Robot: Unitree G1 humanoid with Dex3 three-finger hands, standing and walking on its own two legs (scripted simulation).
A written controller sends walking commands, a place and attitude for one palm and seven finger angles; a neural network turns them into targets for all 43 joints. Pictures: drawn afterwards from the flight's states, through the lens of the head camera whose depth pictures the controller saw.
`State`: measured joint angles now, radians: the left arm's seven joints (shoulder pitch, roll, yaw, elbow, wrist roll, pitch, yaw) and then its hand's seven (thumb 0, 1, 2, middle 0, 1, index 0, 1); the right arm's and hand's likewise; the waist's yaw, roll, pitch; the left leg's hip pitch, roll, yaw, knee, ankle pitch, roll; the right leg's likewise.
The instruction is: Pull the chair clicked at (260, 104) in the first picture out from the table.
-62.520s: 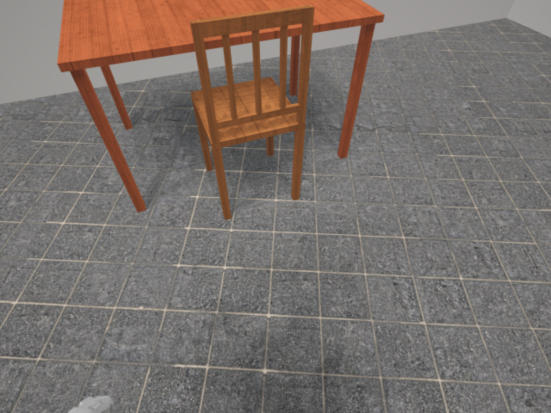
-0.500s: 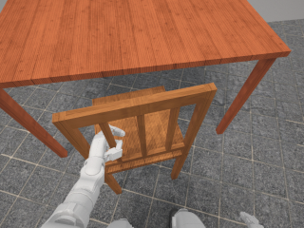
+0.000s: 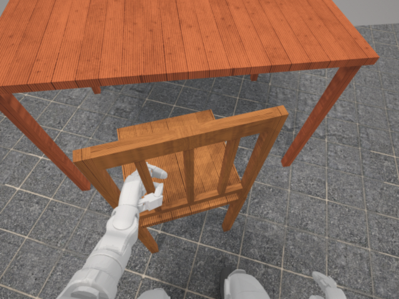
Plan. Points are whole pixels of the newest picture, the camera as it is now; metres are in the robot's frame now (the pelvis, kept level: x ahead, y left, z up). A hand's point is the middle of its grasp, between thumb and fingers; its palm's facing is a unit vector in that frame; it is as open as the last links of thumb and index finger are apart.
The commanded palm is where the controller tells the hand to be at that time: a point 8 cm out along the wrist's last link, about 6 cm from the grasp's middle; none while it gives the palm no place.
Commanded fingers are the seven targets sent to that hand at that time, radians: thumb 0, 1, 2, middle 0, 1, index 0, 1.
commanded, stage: step backward, pulling the chair out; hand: left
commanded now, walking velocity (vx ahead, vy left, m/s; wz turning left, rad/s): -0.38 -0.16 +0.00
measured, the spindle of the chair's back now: (189, 178) +0.38 +0.03 -0.07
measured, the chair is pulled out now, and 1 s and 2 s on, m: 0.14 0.36 0.53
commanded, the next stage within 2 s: stop walking, hand still on the chair in 1.22 s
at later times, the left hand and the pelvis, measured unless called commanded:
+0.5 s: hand (152, 242) +0.23 +0.10 -0.06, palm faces -0.06 -0.99 -0.13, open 5.1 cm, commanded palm +0.22 +0.16 -0.06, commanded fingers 0.00 0.90 0.90 -0.50 -1.45 -0.50 -1.45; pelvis -0.10 +0.00 +0.00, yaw -1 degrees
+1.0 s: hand out of the picture +0.10 +0.10 -0.06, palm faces -0.05 -0.99 -0.12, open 5.1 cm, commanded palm +0.08 +0.16 -0.06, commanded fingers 0.00 0.90 0.90 -0.50 -1.45 -0.50 -1.45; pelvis -0.23 +0.00 +0.01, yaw +0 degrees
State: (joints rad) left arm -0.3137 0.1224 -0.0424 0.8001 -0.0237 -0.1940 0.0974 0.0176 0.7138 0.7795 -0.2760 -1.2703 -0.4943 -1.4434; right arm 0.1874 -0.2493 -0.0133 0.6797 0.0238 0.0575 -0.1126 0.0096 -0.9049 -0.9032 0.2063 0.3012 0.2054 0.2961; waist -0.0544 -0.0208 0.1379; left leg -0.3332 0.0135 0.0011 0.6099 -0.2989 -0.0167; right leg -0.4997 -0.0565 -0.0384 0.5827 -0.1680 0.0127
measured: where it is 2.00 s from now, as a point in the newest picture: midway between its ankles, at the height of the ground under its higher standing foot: outside the picture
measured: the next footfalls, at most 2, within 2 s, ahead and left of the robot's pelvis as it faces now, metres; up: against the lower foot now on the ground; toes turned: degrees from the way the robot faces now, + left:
right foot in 0.10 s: +0.06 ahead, -0.14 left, +0.00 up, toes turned -3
left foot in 0.40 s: -0.04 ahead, +0.14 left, +0.00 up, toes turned +0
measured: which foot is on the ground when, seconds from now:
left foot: down 0.00-0.20, up 0.22-0.38, down 0.40-0.66, up 0.68-0.88, down 0.90-1.00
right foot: up 0.00-0.08, down 0.10-0.42, up 0.44-0.58, down 0.60-0.92, up 0.94-1.00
